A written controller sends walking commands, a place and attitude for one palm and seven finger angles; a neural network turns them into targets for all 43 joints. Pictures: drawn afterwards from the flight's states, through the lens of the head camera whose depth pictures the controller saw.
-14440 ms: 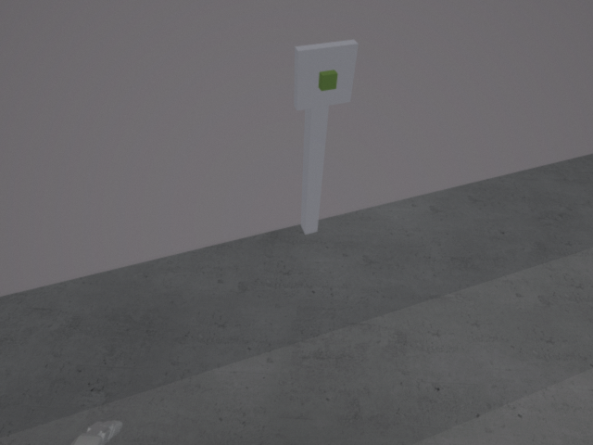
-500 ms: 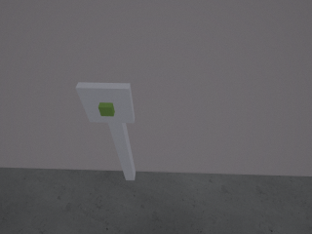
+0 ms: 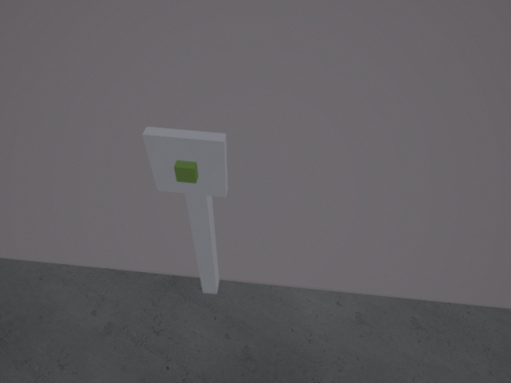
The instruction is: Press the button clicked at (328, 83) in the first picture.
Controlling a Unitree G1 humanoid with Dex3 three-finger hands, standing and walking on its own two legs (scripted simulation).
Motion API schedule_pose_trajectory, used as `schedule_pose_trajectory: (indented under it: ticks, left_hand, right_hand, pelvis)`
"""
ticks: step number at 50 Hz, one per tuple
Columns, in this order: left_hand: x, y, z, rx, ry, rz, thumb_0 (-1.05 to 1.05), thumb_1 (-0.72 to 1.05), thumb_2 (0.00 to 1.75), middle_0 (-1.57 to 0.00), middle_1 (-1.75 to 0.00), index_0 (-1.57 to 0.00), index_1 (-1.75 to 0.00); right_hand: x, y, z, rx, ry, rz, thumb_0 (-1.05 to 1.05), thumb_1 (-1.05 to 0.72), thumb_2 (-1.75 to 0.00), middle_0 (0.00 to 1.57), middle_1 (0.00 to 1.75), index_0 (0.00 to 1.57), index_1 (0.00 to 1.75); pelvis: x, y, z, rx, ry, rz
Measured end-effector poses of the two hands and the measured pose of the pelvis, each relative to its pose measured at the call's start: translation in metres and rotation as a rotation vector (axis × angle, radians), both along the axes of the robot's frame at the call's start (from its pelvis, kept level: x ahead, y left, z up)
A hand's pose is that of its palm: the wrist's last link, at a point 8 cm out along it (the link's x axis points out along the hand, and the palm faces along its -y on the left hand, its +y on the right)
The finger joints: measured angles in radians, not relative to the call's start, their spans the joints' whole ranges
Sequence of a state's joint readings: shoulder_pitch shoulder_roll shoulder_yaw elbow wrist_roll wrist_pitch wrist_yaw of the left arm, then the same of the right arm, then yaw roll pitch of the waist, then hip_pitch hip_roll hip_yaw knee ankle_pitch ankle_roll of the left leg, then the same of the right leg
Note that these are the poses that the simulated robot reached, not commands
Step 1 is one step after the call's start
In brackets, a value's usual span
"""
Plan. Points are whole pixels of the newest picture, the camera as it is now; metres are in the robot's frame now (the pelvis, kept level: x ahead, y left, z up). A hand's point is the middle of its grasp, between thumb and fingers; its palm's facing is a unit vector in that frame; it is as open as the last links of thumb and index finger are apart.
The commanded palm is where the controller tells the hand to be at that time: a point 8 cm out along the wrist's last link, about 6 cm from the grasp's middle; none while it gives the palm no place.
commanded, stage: come to a stop and stand still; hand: left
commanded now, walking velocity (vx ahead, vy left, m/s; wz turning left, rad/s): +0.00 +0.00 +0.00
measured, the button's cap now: (186, 170) +0.57 +0.20 -0.03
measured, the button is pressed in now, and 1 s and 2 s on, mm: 0 0 0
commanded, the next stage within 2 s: look again from close up in 0.02 s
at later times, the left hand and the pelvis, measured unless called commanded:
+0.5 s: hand out of the picture +0.05 +0.22 -0.17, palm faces +0.01 -0.98 -0.22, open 7.4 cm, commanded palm none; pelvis +0.01 +0.04 +0.00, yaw -1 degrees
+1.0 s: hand out of the picture +0.03 +0.17 -0.18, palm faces -0.01 -0.99 -0.15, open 7.4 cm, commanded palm none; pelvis +0.06 +0.01 +0.00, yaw -2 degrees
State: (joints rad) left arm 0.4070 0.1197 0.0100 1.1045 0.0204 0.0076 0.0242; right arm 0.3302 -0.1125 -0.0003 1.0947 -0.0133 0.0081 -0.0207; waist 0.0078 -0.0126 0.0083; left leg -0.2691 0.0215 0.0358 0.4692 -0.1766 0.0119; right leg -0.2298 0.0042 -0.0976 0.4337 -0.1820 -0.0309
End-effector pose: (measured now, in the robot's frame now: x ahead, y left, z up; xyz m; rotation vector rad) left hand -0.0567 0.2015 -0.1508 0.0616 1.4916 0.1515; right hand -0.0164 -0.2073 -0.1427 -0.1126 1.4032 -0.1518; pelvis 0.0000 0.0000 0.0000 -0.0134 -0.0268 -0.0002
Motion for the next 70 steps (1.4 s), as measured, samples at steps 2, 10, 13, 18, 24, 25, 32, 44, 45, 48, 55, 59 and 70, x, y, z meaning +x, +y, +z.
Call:
schedule_pose_trajectory:
  ticks: [2,10,13,18,24,25,32,44,45,48,55,59,70]
  left_hand:
    - [-0.003,-0.001,-0.001,-0.004,0.007,0.004,0.01,0.91,0.9,-0.2,-0.29,-0.2,-0.3]
    - [0.006,0.004,-0.003,0.0,-0.02,-0.031,0.01,0.91,0.9,-0.2,-0.29,-0.2,-0.3]
    - [0.023,0.019,-0.007,0.014,-0.052,-0.052,0.01,0.91,0.9,-0.2,-0.3,-0.2,-0.3]
    - [0.064,0.047,-0.001,0.059,-0.151,-0.076,0.01,0.91,0.9,-0.2,-0.3,-0.2,-0.3]
    - [0.096,0.065,0.01,0.093,-0.228,-0.094,0.01,0.91,0.9,-0.2,-0.29,-0.2,-0.3]
    - [0.098,0.066,0.011,0.094,-0.227,-0.097,0.01,0.91,0.9,-0.2,-0.29,-0.2,-0.3]
    - [0.094,0.062,0.009,0.073,-0.171,-0.096,0.01,0.91,0.9,-0.2,-0.29,-0.2,-0.3]
    - [0.078,0.036,-0.001,0.011,-0.055,-0.087,0.01,0.91,0.9,-0.2,-0.29,-0.2,-0.3]
    - [0.078,0.034,-0.002,0.01,-0.049,-0.087,0.01,0.91,0.9,-0.2,-0.29,-0.2,-0.3]
    - [0.083,0.027,-0.001,0.012,-0.037,-0.084,0.01,0.91,0.9,-0.2,-0.29,-0.2,-0.3]
    - [0.103,0.008,0.001,0.028,-0.043,-0.064,0.01,0.91,0.9,-0.2,-0.29,-0.2,-0.3]
    - [0.118,0.001,0.0,0.031,-0.064,-0.059,0.01,0.91,0.9,-0.2,-0.29,-0.2,-0.3]
    - [0.132,0.034,-0.006,0.088,-0.133,-0.052,0.01,0.91,0.9,-0.2,-0.3,-0.2,-0.3]
  right_hand:
    - [-0.003,0.002,0.0,0.002,0.006,0.0,0.01,-0.91,-0.89,0.2,0.3,0.2,0.3]
    - [-0.005,0.011,-0.006,0.015,0.009,-0.011,0.01,-0.91,-0.89,0.2,0.3,0.2,0.3]
    - [0.0,0.017,-0.009,0.009,-0.031,-0.028,0.01,-0.91,-0.89,0.2,0.3,0.2,0.3]
    - [0.005,0.032,-0.01,0.015,-0.07,-0.033,0.01,-0.92,-0.89,0.2,0.3,0.2,0.3]
    - [0.012,0.038,-0.009,0.019,-0.062,-0.016,0.02,-0.93,-0.89,0.2,0.3,0.2,0.3]
    - [0.014,0.038,-0.009,0.018,-0.061,-0.014,0.02,-0.93,-0.89,0.2,0.3,0.2,0.3]
    - [0.025,0.032,-0.002,-0.001,-0.05,-0.001,0.02,-0.92,-0.89,0.2,0.3,0.2,0.3]
    - [0.051,0.017,0.0,-0.024,-0.046,-0.005,0.01,-0.91,-0.89,0.2,0.3,0.2,0.3]
    - [0.053,0.016,-0.001,-0.022,-0.045,-0.01,0.01,-0.91,-0.89,0.2,0.3,0.2,0.3]
    - [0.059,0.01,-0.004,-0.014,-0.038,-0.022,0.01,-0.91,-0.89,0.2,0.3,0.2,0.3]
    - [0.077,-0.005,-0.007,-0.012,-0.007,-0.02,0.01,-0.92,-0.89,0.2,0.3,0.2,0.3]
    - [0.089,-0.014,-0.004,-0.029,-0.005,-0.02,0.01,-0.93,-0.89,0.2,0.3,0.2,0.3]
    - [0.117,-0.016,0.001,-0.064,-0.094,0.011,0.01,-0.92,-0.89,0.2,0.3,0.2,0.3]
  pelvis:
    - [0.0,0.0,0.0,0.0,0.002,0.001]
    - [-0.003,0.01,-0.005,-0.022,0.012,-0.012]
    - [-0.001,0.02,-0.009,-0.025,0.006,-0.009]
    - [0.005,0.032,-0.007,-0.006,-0.002,-0.012]
    - [0.01,0.041,-0.004,0.007,0.005,-0.017]
    - [0.011,0.042,-0.003,0.008,0.008,-0.018]
    - [0.018,0.041,-0.001,0.012,0.019,-0.018]
    - [0.04,0.03,-0.002,0.018,0.016,-0.025]
    - [0.043,0.028,-0.002,0.019,0.017,-0.026]
    - [0.053,0.021,-0.004,0.022,0.024,-0.03]
    - [0.076,0.002,-0.005,0.013,0.038,-0.026]
    - [0.08,-0.003,-0.003,0.017,0.041,-0.021]
    - [0.061,0.006,-0.008,0.019,0.026,-0.012]
